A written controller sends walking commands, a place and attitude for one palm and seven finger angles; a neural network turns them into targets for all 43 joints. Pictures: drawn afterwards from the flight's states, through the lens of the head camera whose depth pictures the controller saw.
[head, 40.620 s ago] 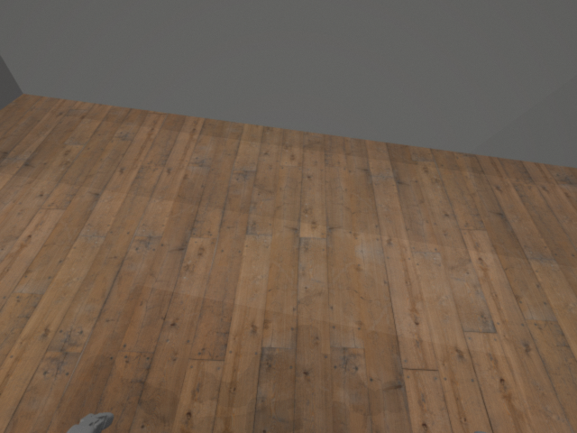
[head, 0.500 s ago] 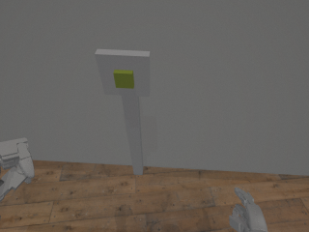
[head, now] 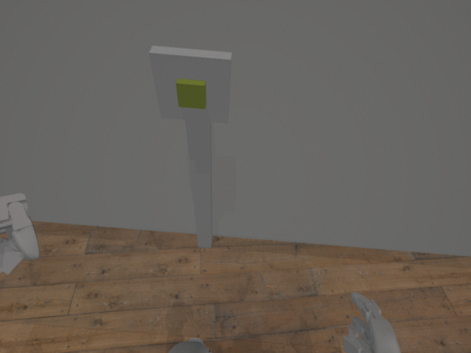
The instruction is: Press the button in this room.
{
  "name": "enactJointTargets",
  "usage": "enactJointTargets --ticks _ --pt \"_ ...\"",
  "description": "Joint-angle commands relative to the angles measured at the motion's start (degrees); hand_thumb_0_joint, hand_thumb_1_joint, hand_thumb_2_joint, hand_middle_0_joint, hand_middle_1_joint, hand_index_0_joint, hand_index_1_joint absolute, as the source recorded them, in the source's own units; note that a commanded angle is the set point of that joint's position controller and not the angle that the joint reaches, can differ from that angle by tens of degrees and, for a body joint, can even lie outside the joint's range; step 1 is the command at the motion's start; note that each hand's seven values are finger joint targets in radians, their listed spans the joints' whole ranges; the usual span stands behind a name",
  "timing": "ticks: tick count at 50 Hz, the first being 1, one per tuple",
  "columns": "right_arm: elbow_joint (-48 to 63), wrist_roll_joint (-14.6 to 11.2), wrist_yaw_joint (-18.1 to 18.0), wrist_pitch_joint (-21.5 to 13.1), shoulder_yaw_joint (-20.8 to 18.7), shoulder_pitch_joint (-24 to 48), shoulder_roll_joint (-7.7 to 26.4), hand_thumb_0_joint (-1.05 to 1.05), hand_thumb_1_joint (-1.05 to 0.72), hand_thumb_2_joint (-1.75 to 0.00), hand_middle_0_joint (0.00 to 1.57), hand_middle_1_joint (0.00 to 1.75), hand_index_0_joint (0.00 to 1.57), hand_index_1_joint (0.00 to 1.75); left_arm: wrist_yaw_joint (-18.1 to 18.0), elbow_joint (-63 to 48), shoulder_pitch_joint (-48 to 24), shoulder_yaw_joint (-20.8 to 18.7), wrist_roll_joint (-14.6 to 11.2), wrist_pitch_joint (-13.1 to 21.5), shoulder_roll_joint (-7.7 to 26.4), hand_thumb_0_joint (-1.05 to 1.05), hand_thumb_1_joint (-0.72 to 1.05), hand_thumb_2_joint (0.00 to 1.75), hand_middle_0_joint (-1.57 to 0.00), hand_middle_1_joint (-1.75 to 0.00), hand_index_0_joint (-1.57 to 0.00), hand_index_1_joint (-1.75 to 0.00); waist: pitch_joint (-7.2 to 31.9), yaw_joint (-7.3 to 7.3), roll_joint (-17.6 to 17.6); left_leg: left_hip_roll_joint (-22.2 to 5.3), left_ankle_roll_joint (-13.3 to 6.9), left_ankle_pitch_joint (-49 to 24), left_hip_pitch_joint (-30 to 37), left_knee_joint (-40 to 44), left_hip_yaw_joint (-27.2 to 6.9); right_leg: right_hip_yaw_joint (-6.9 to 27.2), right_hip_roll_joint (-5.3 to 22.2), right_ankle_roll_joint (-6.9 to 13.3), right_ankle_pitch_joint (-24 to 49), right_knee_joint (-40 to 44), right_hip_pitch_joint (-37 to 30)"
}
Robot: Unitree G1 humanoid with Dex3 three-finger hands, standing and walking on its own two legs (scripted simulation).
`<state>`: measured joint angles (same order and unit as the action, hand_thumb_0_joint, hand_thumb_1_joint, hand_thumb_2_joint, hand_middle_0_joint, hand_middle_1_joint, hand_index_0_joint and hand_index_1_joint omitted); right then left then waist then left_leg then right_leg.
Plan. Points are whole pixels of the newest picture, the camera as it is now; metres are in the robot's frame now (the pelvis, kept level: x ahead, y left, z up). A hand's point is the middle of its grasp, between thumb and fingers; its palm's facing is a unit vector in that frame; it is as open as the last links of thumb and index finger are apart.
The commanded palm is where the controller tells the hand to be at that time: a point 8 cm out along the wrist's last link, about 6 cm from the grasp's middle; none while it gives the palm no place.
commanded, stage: step back with the hand held close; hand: left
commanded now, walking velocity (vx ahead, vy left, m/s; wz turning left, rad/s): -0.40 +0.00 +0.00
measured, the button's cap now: (192, 93) +0.61 +0.13 +0.10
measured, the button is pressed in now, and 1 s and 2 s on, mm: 0 0 0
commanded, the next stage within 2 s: stop stepping back and stand still in 0.34 s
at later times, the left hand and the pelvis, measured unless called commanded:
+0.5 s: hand out of the picture +0.09 +0.23 +0.19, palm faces +0.32 -0.86 -0.40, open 3.1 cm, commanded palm +0.03 +0.28 +0.20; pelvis -0.11 +0.00 +0.02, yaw -2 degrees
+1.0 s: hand out of the picture +0.00 +0.22 +0.19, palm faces +0.33 -0.82 -0.46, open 3.1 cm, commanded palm -0.05 +0.27 +0.20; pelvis -0.19 -0.01 +0.01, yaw -3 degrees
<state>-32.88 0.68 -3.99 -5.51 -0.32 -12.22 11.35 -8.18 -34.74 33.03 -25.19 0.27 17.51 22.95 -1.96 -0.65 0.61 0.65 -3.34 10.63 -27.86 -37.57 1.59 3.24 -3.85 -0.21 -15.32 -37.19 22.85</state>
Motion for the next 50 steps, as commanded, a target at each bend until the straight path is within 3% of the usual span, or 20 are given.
enactJointTargets --ticks 1,4,8,10,12,14,17,22,24,26,27,28,30,34,38,40,44,46,48,50 --pt "8.42 -0.28 0.05 -2.87 -3.64 4.2 7.96 0.0 -0.9 -0.9 0.2 0.3 0.2 0.3 -0.54 -12.05 1.58 -4.25 -1.31 3.01 9.14 0.0 0.9 0.9 -1.3 -1.5 -1.3 -1.5 12.06 -0.22 2.37 -2.83 1.08 11.6 2.14 2.34 -6.26 15.04 12.79 5.23 10.83 11.58 -5.68" --pt "7.49 0.14 0.26 -1.07 -3.74 4.24 6.98 0.0 -0.9 -0.9 0.2 0.3 0.2 0.3 -2.03 -12.51 0.47 -5.7 -1.98 2.18 11.29 0.0 0.9 0.9 -1.3 -1.5 -1.3 -1.5 11.11 -0.16 8.22 0.98 3.59 12.13 8.16 -16.1 -4.66 19.9 21.71 11.03 7.69 21.02 5.37" --pt "7.14 0.07 -0.79 0.42 -2.51 4.81 6.31 0.0 -0.9 -0.9 0.2 0.3 0.2 0.3 -1.97 -11.64 1.05 -4.5 -1.53 0.87 10.0 0.0 0.9 0.9 -1.3 -1.5 -1.3 -1.5 7.97 -1.13 2.8 -1.25 2.32 4.05 10.34 9.46 -4.33 7.5 12.8 4.09 16.54 10.97 0.83" --pt "8.35 0.23 -1.4 -1.27 -3.52 6.62 8.69 0.0 -0.9 -0.9 0.2 0.3 0.2 0.3 -1.5 -14.43 0.2 -5.06 -0.52 2.12 10.86 0.0 0.9 0.9 -1.3 -1.5 -1.3 -1.5 10.3 0.3 -15.74 -15.19 -3.29 -9.65 0.68 20.01 -17.46 -0.86 1.64 -1.05 7.38 -6.13 -9.06" --pt "8.16 1.22 -0.73 -3.57 -4.4 4.8 8.26 0.0 -0.9 -0.9 0.2 0.3 0.2 0.3 -0.71 -13.88 1.75 -5.75 -0.83 2.76 10.18 0.0 0.9 0.9 -1.3 -1.5 -1.3 -1.5 11.54 -0.27 -16.13 -21.63 -8.18 3.65 -5.95 25.71 -23.24 1.31 -1.16 -0.94 -10.71 -26.29 -9.48" --pt "6.17 1.07 -0.53 -4.85 -4.38 3.25 7.42 0.0 -0.9 -0.9 0.2 0.3 0.2 0.3 -1.29 -16.17 1.16 -4.38 -2.14 2.46 9.04 0.0 0.9 0.9 -1.3 -1.5 -1.3 -1.5 11.39 0.2 -7.44 -19.84 -7.47 -15.41 7.67 18.34 -18.87 2.18 1.05 -0.71 -13.91 -20.8 1.55" --pt "4.13 0.79 0.73 -6.18 -3.59 3.09 7.28 0.0 -0.9 -0.9 0.2 0.3 0.2 0.3 -0.79 -15.97 2.39 -0.01 -2.42 1.46 5.98 0.0 0.9 0.9 -1.3 -1.5 -1.3 -1.5 13.58 0.39 -12.24 -16.63 -4.85 -24.46 18.48 18.35 -13.54 -2.18 1.05 -1.13 -14.39 -11.42 1.97" --pt "3.59 1.42 0.64 -6.29 -2.68 5.4 7.28 0.0 -0.9 -0.9 0.2 0.3 0.2 0.3 -0.49 -14.35 0.77 -0.9 -3.3 -0.47 7.99 0.0 0.9 0.9 -1.3 -1.5 -1.3 -1.5 13.38 0.84 -13.68 -15.17 -3.06 -11.91 17.68 23.58 -12.52 -4.93 -0.1 -0.73 -11.92 3.75 -6.22" --pt "5.77 0.82 0.64 -5.05 -2.59 5.7 7.15 0.0 -0.9 -0.9 0.2 0.3 0.2 0.3 -0.26 -14.12 5.26 -3.75 -3.66 -1.13 10.34 0.0 0.9 0.9 -1.3 -1.5 -1.3 -1.5 13.35 1.43 -13.06 -9.76 0.18 5.17 13.2 23.46 -7.61 -7.3 0.53 0.62 -5.06 16.51 -14.29" --pt "7.38 0.22 0.73 -2.8 -2.1 6.2 5.75 0.0 -0.9 -0.9 0.2 0.3 0.2 0.3 -0.19 -14.1 6.71 -6.41 -4.2 -1.16 13.74 0.0 0.9 0.9 -1.3 -1.5 -1.3 -1.5 11.0 0.48 3.14 -0.63 5.24 9.04 15.08 3.04 0.83 4.54 13.17 6.05 -9.0 28.3 -4.04" --pt "6.77 0.68 0.52 -2.26 -1.64 6.67 5.91 0.0 -0.9 -0.9 0.2 0.3 0.2 0.3 -1.04 -14.54 5.28 -8.64 -4.94 -1.39 15.56 0.0 0.9 0.9 -1.3 -1.5 -1.3 -1.5 10.2 1.37 8.85 0.58 5.63 8.23 13.18 -10.28 -0.11 12.59 22.63 10.21 -9.34 30.36 3.44" --pt "6.16 -0.07 0.19 -2.37 -1.84 5.34 5.75 0.0 -0.9 -0.9 0.2 0.3 0.2 0.3 -1.06 -12.33 3.76 -6.38 -4.53 -2.47 12.9 0.0 0.9 0.9 -1.3 -1.5 -1.3 -1.5 9.67 1.44 11.48 0.95 5.2 11.3 6.87 -18.75 -3.18 13.31 23.44 11.59 -10.91 27.72 3.35" --pt "5.93 -0.75 -0.2 -2.4 -1.6 5.12 5.82 0.0 -0.9 -0.9 0.2 0.3 0.2 0.3 -1.53 -10.61 2.23 -4.49 -3.63 -3.32 10.15 0.0 0.9 0.9 -1.3 -1.5 -1.3 -1.5 6.93 -0.31 9.4 -2.53 4.13 8.82 -0.4 -16.48 -4.55 8.91 21.17 10.08 2.6 21.98 -5.16" --pt "5.18 -0.8 -1.51 -4.24 -1.67 4.95 7.4 0.0 -0.9 -0.9 0.2 0.3 0.2 0.3 -2.21 -7.38 -0.55 -0.79 -2.03 -3.22 7.68 0.0 0.9 0.9 -1.3 -1.5 -1.3 -1.5 4.34 -0.43 3.46 -2.33 1.77 2.45 13.18 13.1 -0.85 1.54 14.66 4.01 4.23 16.25 -6.02" --pt "5.95 -0.41 -1.64 -5.39 -1.65 2.75 8.21 0.0 -0.9 -0.9 0.2 0.3 0.2 0.3 -1.96 -12.86 -0.66 -1.24 -1.77 -1.43 9.73 0.0 0.9 0.9 -1.3 -1.5 -1.3 -1.5 10.63 -0.53 -12.84 -10.46 -1.1 -17.03 21.8 16.46 -13.62 -6.32 4.66 -0.48 2.86 -0.73 -4.1" --pt "5.01 0.24 -1.23 -6.29 -1.52 3.13 7.67 0.0 -0.9 -0.9 0.2 0.3 0.2 0.3 -1.86 -14.48 -0.81 -0.52 -1.28 -1.1 8.86 0.0 0.9 0.9 -1.3 -1.5 -1.3 -1.5 7.08 -0.19 -14.77 -14.62 -3.58 -4.61 17.58 23.0 -19.5 -5.13 3.94 -0.64 -13.57 -7.08 -1.12" --pt "5.46 -0.38 -0.55 -5.97 -1.39 4.31 8.23 0.0 -0.9 -0.9 0.2 0.3 0.2 0.3 -2.34 -9.96 3.84 -2.45 -1.22 -2.12 9.11 0.0 0.9 0.9 -1.3 -1.5 -1.3 -1.5 4.18 0.66 -9.17 -10.76 -1.58 17.11 3.12 22.54 -10.34 -7.39 3.84 0.3 -6.29 7.86 -14.74" --pt "6.51 0.14 -0.7 -4.23 -1.78 4.85 7.84 0.0 -0.9 -0.9 0.2 0.3 0.2 0.3 -2.19 -6.8 3.77 -3.04 -1.04 -2.17 9.1 0.0 0.9 0.9 -1.3 -1.5 -1.3 -1.5 1.49 0.02 -3.23 -4.79 1.09 23.38 -3.84 13.74 -5.21 0.47 7.47 3.65 -13.64 15.73 -15.65" --pt "6.2 0.0 -0.45 -3.05 -2.63 3.97 7.26 0.0 -0.9 -0.9 0.2 0.3 0.2 0.3 -2.17 -6.93 1.29 -3.17 -1.31 -2.18 9.7 0.0 0.9 0.9 -1.3 -1.5 -1.3 -1.5 0.23 0.69 10.84 -0.1 3.05 15.99 -3.21 -13.14 -0.82 23.95 22.05 11.76 -33.99 29.16 -3.66" --pt "5.1 0.4 -0.1 -3.09 -2.39 3.13 7.4 0.0 -0.9 -0.9 0.2 0.3 0.2 0.3 -2.38 -6.92 -2.55 -3.37 -1.49 -1.33 9.65 0.0 0.9 0.9 -1.3 -1.5 -1.3 -1.5 1.13 -0.55 7.99 -2.49 3.01 14.09 -6.79 -22.96 -3.37 22.12 24.1 13.48 -23.74 28.2 -5.83"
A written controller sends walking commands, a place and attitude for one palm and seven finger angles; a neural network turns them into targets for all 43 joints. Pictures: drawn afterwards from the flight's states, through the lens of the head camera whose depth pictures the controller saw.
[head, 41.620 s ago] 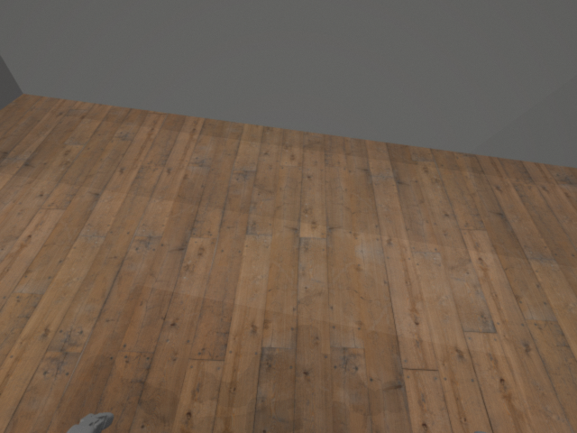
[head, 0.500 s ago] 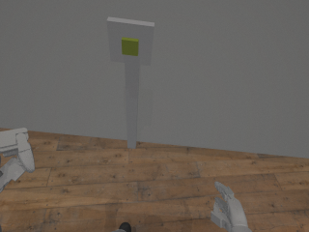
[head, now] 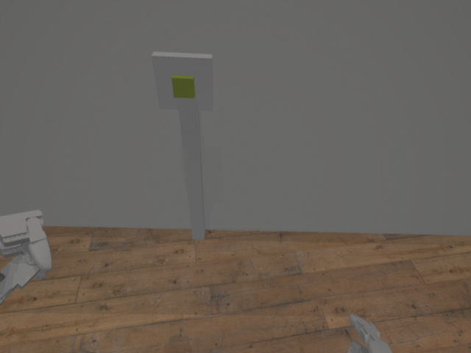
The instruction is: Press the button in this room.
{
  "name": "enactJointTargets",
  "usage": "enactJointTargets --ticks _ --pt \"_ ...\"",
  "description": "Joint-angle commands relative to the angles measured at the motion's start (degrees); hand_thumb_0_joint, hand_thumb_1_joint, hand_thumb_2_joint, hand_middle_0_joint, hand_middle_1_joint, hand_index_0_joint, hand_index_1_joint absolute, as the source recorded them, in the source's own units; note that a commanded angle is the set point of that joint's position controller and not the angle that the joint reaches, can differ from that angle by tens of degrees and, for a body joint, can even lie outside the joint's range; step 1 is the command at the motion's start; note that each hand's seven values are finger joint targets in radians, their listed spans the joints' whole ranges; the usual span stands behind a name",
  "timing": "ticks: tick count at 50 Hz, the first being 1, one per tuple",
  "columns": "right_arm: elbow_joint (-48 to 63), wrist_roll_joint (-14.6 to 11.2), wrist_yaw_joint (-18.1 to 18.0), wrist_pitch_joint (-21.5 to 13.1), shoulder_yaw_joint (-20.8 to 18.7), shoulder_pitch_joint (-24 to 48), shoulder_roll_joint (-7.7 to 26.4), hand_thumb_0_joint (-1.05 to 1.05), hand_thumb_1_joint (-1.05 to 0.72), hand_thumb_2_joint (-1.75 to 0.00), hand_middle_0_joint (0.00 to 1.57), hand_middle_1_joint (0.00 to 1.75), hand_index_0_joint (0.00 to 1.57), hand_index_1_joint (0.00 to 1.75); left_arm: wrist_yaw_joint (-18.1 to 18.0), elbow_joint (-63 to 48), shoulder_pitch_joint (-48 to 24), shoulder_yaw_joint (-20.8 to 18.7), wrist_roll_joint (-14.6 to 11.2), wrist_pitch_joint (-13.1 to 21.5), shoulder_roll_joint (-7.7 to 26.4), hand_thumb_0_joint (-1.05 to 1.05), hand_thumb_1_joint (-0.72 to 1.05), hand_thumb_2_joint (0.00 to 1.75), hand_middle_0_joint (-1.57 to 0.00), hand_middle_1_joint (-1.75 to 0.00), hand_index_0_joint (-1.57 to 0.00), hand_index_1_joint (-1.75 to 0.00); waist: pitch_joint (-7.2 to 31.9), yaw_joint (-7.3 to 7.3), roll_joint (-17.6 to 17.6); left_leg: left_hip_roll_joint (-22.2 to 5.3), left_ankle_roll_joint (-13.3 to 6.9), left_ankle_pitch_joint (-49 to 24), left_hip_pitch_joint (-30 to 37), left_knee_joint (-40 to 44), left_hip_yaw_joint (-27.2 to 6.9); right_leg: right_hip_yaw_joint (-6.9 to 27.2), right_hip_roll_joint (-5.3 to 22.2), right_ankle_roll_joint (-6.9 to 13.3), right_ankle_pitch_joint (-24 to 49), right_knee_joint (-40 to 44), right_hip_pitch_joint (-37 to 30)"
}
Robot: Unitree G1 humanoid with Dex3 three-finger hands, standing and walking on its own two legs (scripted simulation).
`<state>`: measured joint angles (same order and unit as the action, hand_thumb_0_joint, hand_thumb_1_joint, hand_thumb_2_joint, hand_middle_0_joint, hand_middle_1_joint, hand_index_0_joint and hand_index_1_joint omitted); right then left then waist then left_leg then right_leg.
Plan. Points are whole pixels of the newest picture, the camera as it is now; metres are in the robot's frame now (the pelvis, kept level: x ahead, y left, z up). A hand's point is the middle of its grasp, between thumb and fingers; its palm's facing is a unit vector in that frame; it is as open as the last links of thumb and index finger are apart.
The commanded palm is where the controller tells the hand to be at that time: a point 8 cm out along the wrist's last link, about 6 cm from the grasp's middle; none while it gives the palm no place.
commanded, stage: stop stepping back and stand still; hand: left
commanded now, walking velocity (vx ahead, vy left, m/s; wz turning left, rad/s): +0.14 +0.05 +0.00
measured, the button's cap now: (183, 86) +0.79 +0.18 +0.09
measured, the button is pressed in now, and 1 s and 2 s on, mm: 0 0 0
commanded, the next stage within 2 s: let the arm hang, fingers relaxed in 0.18 s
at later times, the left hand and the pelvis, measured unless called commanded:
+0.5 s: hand out of the picture +0.13 +0.22 -0.13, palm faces +0.06 -0.96 -0.27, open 3.1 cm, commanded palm none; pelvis -0.01 +0.02 -0.01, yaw +3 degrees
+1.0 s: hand out of the picture -0.04 +0.22 -0.16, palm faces +0.09 -0.97 -0.24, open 6.7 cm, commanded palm none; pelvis -0.01 +0.02 +0.01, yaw +3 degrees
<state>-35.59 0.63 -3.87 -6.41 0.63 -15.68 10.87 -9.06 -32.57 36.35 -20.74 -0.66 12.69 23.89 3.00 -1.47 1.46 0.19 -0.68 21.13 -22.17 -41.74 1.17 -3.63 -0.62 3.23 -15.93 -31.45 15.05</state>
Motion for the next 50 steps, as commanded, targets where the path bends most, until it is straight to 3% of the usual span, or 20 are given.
enactJointTargets --ticks 1,4,6,8,9,11,13,14,15,17,18,20,22,24,27,29,31,36,44,50 --pt "7.45 0.49 -0.11 -2.13 -2.85 5.6 7.33 0.0 -0.9 -0.9 0.2 0.3 0.2 0.3 -1.4 -7.48 -5.89 -7.16 -0.29 3.48 7.77 0.0 0.9 0.9 -1.3 -1.5 -1.3 -1.5 -2.82 -0.19 5.48 -3.63 0.11 2.63 -9.17 -14.13 -3.08 22.29 18.74 8.15 -20.13 20.24 3.16" --pt "7.63 0.35 -1.27 -2.61 -2.45 7.56 6.8 0.0 -0.9 -0.9 0.2 0.3 0.2 0.3 -1.35 -8.49 -7.62 -4.23 0.18 3.18 6.14 0.0 0.9 0.9 -1.3 -1.5 -1.3 -1.5 -3.57 0.1 4.7 -3.25 -1.04 -0.61 5.46 4.15 0.99 12.74 14.27 4.69 -19.51 16.88 10.53" --pt "7.46 0.55 -1.9 -3.39 -2.21 6.91 6.99 0.0 -0.9 -0.9 0.2 0.3 0.2 0.3 -1.65 -8.81 -6.77 -3.79 0.11 3.2 5.58 0.0 0.9 0.9 -1.3 -1.5 -1.3 -1.5 -3.72 0.26 -1.32 -2.38 -1.58 0.07 10.45 15.09 1.2 10.06 9.94 2.12 -18.17 11.66 10.1" --pt "8.71 0.31 -1.92 -3.88 -2.55 7.29 8.72 0.0 -0.9 -0.9 0.2 0.3 0.2 0.3 -1.87 -12.05 -7.37 -4.64 0.09 3.84 6.05 0.0 0.9 0.9 -1.3 -1.5 -1.3 -1.5 -3.23 0.76 -10.63 -10.65 -5.16 2.61 8.06 22.92 -12.78 5.47 2.55 -1.95 -7.08 -0.29 7.51" --pt "8.89 -0.26 -1.91 -3.79 -2.71 7.24 8.73 0.0 -0.9 -0.9 0.2 0.3 0.2 0.3 -1.88 -11.8 -6.24 -5.45 -0.23 3.99 6.83 0.0 0.9 0.9 -1.3 -1.5 -1.3 -1.5 -0.71 0.93 -10.78 -13.74 -5.98 3.89 5.83 24.73 -17.03 2.55 1.1 -3.52 -4.45 -4.18 4.08" --pt "8.42 -0.26 -1.6 -3.78 -1.93 7.9 7.35 0.0 -0.9 -0.9 0.2 0.3 0.2 0.3 -1.38 -10.61 -4.86 -6.18 0.51 3.52 6.33 0.0 0.9 0.9 -1.3 -1.5 -1.3 -1.5 -3.27 1.13 -11.9 -12.85 -5.47 11.55 -3.18 28.44 -14.88 1.72 0.97 -3.77 -5.49 -4.93 -1.7" --pt "8.46 -0.44 -1.14 -4.35 -1.72 8.15 7.16 0.0 -0.9 -0.9 0.2 0.3 0.2 0.3 -1.32 -11.23 -5.19 -6.02 0.94 3.66 6.38 0.0 0.9 0.9 -1.3 -1.5 -1.3 -1.5 -4.58 1.42 -9.71 -9.8 -3.92 7.98 -4.89 24.85 -9.57 2.81 1.53 -3.49 -1.54 0.81 -4.24" --pt "-6.8 0.33 3.33 -6.09 -6.03 9.61 15.01 0.0 -0.9 -0.9 0.2 0.3 0.2 0.3 7.08 37.99 -9.57 16.36 4.45 -6.09 -2.54 0.0 0.9 0.9 -1.3 -1.5 -1.3 -1.5 -4.67 -0.6 -4.45 -6.57 -1.35 -9.79 -1.42 11.47 -4.55 3.89 5.51 -2.53 8.71 -1.31 3.53" --pt "-5.52 -0.38 4.0 -1.05 -5.5 5.9 11.98 0.0 -0.9 -0.9 0.2 0.3 0.2 0.3 8.62 39.66 -9.45 14.46 3.13 -11.36 -3.75 0.0 0.9 0.9 -1.26 -1.46 -1.26 -1.46 -1.43 0.95 0.08 -5.75 0.07 -13.74 -0.01 8.14 -2.67 7.59 8.92 -1.93 14.63 1.94 2.67" --pt "-5.07 0.16 3.97 2.13 -3.86 1.83 8.22 0.0 -0.9 -0.9 0.2 0.3 0.2 0.3 8.83 44.09 -14.38 15.45 3.01 -12.01 -3.95 0.0 0.9 0.9 -1.19 -1.38 -1.19 -1.38 0.58 -0.26 12.53 -3.35 0.5 -11.46 3.82 3.61 -2.45 8.79 11.47 0.85 14.27 5.21 4.86" --pt "-5.2 0.52 4.01 3.3 -3.45 1.67 8.58 0.0 -0.9 -0.9 0.2 0.3 0.2 0.3 8.78 47.28 -16.43 15.51 2.9 -11.98 -3.17 0.0 0.9 0.9 -1.15 -1.34 -1.15 -1.34 -0.32 -0.35 15.12 -2.57 0.24 -10.91 3.87 3.32 -2.59 8.47 11.72 1.47 13.47 6.25 4.7" --pt "-5.95 1.01 4.24 4.8 -3.65 2.76 9.94 0.0 -0.9 -0.9 0.2 0.3 0.2 0.3 8.46 54.37 -19.52 15.79 2.66 -12.21 -1.71 0.0 0.9 0.9 -1.08 -1.26 -1.08 -1.26 -1.4 -0.06 12.35 -2.61 -0.33 -15.34 5.27 5.87 -3.13 7.31 10.98 1.69 12.63 5.43 4.06" --pt "-7.97 1.4 4.21 5.54 -3.07 4.22 10.14 0.0 -0.9 -0.9 0.2 0.3 0.2 0.3 8.18 62.01 -21.67 16.65 2.29 -12.75 -2.05 0.0 0.9 0.9 -1.01 -1.18 -1.01 -1.18 -2.12 0.37 2.4 -4.86 -1.03 -21.0 6.19 12.01 -6.01 5.34 7.65 -0.36 8.7 3.35 2.67" --pt "-10.31 1.39 3.95 5.8 -2.2 5.56 10.11 0.0 -0.9 -0.9 0.2 0.3 0.2 0.3 7.88 69.73 -21.54 17.54 1.86 -13.19 -2.73 0.0 0.9 0.9 -0.93 -1.1 -0.93 -1.1 -3.04 1.96 -7.53 -7.0 -2.17 -19.15 2.24 17.94 -9.11 4.0 4.9 -1.95 2.94 3.26 -2.64" --pt "-14.4 0.96 3.37 6.13 -1.54 4.87 7.92 0.0 -0.9 -0.9 0.2 0.3 0.2 0.3 7.95 79.58 -20.15 18.19 1.53 -12.63 -3.7 0.0 0.9 0.9 -0.82 -0.98 -0.82 -0.98 -2.26 2.12 -6.1 -5.41 -0.89 -11.93 3.48 19.23 -6.51 6.05 5.77 -1.1 2.42 8.33 -5.13" --pt "-16.61 1.03 3.04 6.52 -1.84 2.91 7.03 0.0 -0.9 -0.9 0.2 0.3 0.2 0.3 7.74 83.27 -19.77 17.85 1.48 -12.35 -4.46 0.0 0.9 0.9 -0.75 -0.9 -0.75 -0.9 -1.8 1.7 -9.55 -5.35 -0.62 -10.62 5.74 19.39 -5.9 5.75 6.0 -0.56 2.02 10.08 -4.83" --pt "-18.73 0.85 2.85 6.59 -1.78 1.5 6.49 0.0 -0.9 -0.9 0.2 0.3 0.2 0.3 7.92 86.45 -19.68 18.16 1.34 -12.35 -4.59 0.0 0.9 0.9 -0.68 -0.82 -0.68 -0.82 -1.53 1.54 -9.2 -5.56 -0.66 -8.66 6.48 20.53 -5.83 5.52 6.16 -0.41 1.17 11.33 -5.25" --pt "-22.8 0.53 2.53 6.94 -2.2 -1.4 6.43 0.0 -0.9 -0.9 0.2 0.3 0.2 0.3 7.94 92.5 -19.35 18.65 1.28 -12.2 -4.41 0.0 0.9 0.9 -0.49 -0.62 -0.49 -0.62 -5.07 0.99 -2.53 -5.53 -0.75 -8.01 8.82 21.38 -5.23 4.88 6.52 -0.24 -1.22 14.09 -2.19" --pt "-25.92 0.46 2.3 7.07 -2.67 -3.13 6.32 0.0 -0.9 -0.9 0.2 0.3 0.2 0.3 7.57 96.58 -17.82 18.51 1.37 -12.33 -4.75 0.0 0.9 0.9 -0.2 -0.3 -0.2 -0.3 -6.93 1.09 -1.59 -5.6 -1.14 -5.29 9.07 22.72 -5.5 4.58 6.29 -0.2 -4.58 14.35 -0.73" --pt "-26.73 0.62 2.27 7.0 -2.54 -2.87 5.01 0.0 -0.9 -0.9 0.2 0.3 0.2 0.3 7.34 97.18 -18.1 18.57 1.45 -12.43 -6.12 0.0 0.9 0.9 -0.2 -0.3 -0.2 -0.3 -8.25 1.03 -2.01 -5.62 -0.96 -5.51 8.48 23.36 -5.47 4.62 6.34 -0.48 -3.73 13.81 -0.41"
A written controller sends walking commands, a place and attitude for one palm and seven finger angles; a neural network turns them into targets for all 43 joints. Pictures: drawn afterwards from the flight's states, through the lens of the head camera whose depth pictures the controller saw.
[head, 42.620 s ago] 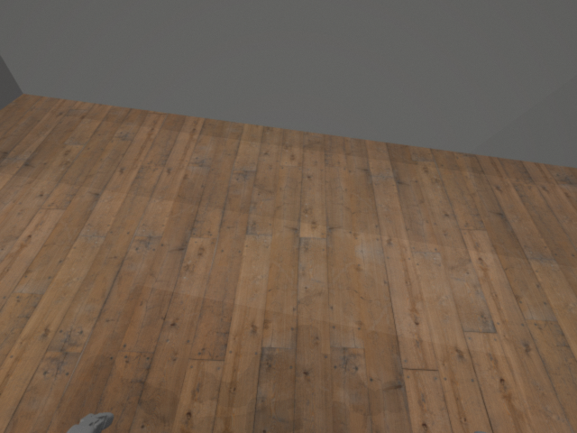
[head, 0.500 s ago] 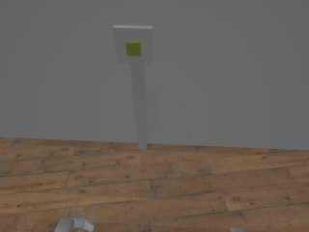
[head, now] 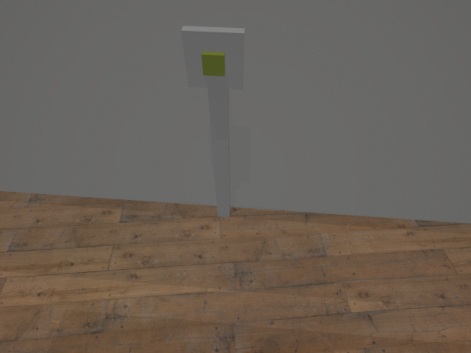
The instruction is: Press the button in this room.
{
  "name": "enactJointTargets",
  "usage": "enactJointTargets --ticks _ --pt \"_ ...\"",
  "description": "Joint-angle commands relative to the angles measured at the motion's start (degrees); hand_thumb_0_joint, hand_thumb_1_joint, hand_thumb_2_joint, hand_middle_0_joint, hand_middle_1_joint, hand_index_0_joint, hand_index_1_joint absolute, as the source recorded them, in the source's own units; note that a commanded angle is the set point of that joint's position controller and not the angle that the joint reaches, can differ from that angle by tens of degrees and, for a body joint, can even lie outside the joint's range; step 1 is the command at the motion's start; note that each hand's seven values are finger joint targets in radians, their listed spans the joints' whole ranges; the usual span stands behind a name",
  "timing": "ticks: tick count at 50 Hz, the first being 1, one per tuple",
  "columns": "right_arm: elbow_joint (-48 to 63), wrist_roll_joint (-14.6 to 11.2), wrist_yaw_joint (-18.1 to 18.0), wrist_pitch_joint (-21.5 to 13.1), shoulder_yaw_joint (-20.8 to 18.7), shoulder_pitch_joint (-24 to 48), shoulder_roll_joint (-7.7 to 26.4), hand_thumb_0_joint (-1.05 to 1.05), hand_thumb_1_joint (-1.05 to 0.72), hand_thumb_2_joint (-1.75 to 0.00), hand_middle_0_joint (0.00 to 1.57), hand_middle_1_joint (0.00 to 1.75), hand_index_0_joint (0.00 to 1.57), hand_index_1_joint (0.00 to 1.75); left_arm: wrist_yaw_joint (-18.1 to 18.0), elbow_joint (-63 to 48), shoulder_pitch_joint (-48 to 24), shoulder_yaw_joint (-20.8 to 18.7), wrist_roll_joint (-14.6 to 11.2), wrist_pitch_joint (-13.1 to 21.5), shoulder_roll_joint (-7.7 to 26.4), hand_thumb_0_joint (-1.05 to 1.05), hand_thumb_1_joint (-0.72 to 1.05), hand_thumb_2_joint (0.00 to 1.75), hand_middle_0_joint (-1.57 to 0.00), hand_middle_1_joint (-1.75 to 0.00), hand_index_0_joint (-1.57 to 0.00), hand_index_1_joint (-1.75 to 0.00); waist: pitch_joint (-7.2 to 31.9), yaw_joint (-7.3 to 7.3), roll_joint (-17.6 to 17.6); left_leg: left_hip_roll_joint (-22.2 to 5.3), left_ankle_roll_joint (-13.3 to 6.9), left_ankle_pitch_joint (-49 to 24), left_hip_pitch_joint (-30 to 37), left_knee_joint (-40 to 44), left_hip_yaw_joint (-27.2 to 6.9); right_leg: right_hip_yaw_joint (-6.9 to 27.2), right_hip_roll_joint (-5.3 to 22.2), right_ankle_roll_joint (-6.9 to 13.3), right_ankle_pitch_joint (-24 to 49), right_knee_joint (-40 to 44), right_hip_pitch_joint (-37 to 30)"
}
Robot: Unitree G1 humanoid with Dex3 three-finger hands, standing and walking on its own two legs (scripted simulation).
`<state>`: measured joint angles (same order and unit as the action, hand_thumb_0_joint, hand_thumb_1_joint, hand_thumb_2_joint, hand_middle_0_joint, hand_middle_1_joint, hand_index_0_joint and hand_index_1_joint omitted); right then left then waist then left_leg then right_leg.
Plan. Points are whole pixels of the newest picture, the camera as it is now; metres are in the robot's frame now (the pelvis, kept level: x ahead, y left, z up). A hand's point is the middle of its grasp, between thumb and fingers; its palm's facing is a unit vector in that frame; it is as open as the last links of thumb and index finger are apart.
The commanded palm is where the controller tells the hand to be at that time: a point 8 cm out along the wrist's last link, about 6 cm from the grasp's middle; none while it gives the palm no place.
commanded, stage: let the arm hang, fingers relaxed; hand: left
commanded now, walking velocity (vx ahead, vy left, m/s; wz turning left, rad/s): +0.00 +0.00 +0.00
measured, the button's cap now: (213, 63) +0.81 +0.11 +0.08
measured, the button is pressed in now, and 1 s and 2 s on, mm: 0 0 0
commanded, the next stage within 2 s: stand and wait in 0.38 s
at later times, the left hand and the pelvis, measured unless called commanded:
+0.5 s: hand out of the picture +0.05 +0.18 -0.17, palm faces +0.01 -0.97 -0.23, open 7.4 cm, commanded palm none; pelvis +0.01 -0.01 +0.00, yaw -1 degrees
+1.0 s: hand out of the picture +0.07 +0.20 -0.16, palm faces +0.00 -0.96 -0.28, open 7.4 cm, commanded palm none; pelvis +0.02 -0.02 +0.00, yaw -1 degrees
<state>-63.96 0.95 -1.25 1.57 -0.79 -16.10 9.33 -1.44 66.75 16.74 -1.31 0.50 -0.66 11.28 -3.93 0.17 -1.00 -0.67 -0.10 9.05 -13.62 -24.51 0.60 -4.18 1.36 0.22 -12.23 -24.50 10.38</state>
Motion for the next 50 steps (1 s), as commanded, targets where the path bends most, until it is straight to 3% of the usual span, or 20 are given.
enactJointTargets --ticks 1,7,19,34,41,44,50 --pt "1.45 0.35 -0.32 -0.97 -1.07 -2.67 6.23 0.0 -0.9 -0.9 0.2 0.3 0.2 0.3 -0.29 -2.23 1.19 -0.87 0.31 0.9 6.44 0.0 0.9 0.9 -0.2 -0.3 -0.2 -0.3 -1.83 -0.59 0.41 -4.71 -1.48 6.56 -0.65 6.36 -4.86 5.05 4.27 2.44 -6.95 6.61 4.11" --pt "1.54 0.46 -0.29 -1.24 -1.06 -1.92 5.67 0.0 -0.9 -0.9 0.2 0.3 0.2 0.3 -0.32 -2.84 0.08 -1.12 0.37 1.01 5.94 0.0 0.9 0.9 -0.2 -0.3 -0.2 -0.3 -1.33 -0.42 -0.49 -4.64 -1.29 5.6 -1.19 6.69 -4.86 5.19 4.27 2.33 -5.46 6.16 2.96" --pt "1.27 0.16 -0.41 -1.76 -1.29 -0.14 7.02 0.0 -0.9 -0.9 0.2 0.3 0.2 0.3 -0.36 -3.79 -2.02 -1.5 0.2 1.83 7.28 0.0 0.9 0.9 -0.2 -0.3 -0.2 -0.3 1.62 -0.42 0.38 -4.93 -0.86 -3.87 2.71 4.65 -3.71 5.45 5.04 2.43 1.97 6.68 0.35" --pt "0.99 0.06 -0.44 -1.65 -1.44 2.45 9.73 0.0 -0.9 -0.9 0.2 0.3 0.2 0.3 -0.15 -3.19 -3.86 -1.55 0.13 1.95 9.44 0.0 0.9 0.9 -0.2 -0.3 -0.2 -0.3 1.26 -0.65 0.44 -5.52 -0.83 -3.0 4.62 5.72 -3.63 6.05 4.97 2.62 0.87 8.52 0.27" --pt "1.03 0.16 -0.45 -1.83 -1.36 3.97 11.22 0.0 -0.9 -0.9 0.2 0.3 0.2 0.3 -0.01 -3.13 -5.19 -1.56 0.08 2.18 10.68 0.0 0.9 0.9 -0.2 -0.3 -0.2 -0.3 2.11 -0.72 0.15 -5.92 -0.69 -4.79 5.51 6.02 -3.57 6.16 5.25 2.61 4.34 8.42 -0.87" --pt "1.32 0.02 -0.39 -1.84 -1.46 4.67 12.09 0.0 -0.9 -0.9 0.2 0.3 0.2 0.3 0.03 -3.29 -5.52 -1.64 0.1 2.31 11.54 0.0 0.9 0.9 -0.2 -0.3 -0.2 -0.3 2.48 -0.64 1.63 -5.92 -0.78 -4.82 6.02 6.11 -3.73 6.26 5.17 2.59 4.27 8.86 -1.04" --pt "1.21 0.11 -0.28 -1.96 -1.5 6.01 12.93 0.0 -0.9 -0.9 0.2 0.3 0.2 0.3 0.1 -3.44 -7.0 -1.71 0.11 2.42 12.54 0.0 0.9 0.9 -0.2 -0.3 -0.2 -0.3 2.57 -0.72 -0.14 -6.04 -0.53 -5.37 6.28 6.61 -3.61 6.62 5.49 2.62 5.73 9.18 -1.74"
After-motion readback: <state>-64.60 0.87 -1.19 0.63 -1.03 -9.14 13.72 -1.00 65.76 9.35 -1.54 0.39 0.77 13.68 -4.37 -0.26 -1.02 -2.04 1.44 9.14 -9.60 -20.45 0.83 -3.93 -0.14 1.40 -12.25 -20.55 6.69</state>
